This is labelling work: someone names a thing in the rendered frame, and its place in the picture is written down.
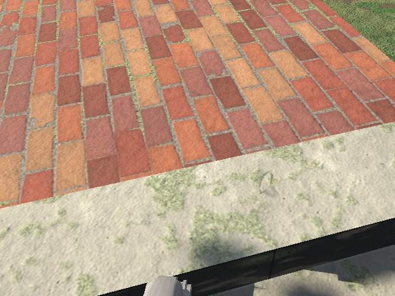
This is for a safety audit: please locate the left robot thigh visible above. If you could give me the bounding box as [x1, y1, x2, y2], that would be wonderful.
[143, 276, 192, 296]

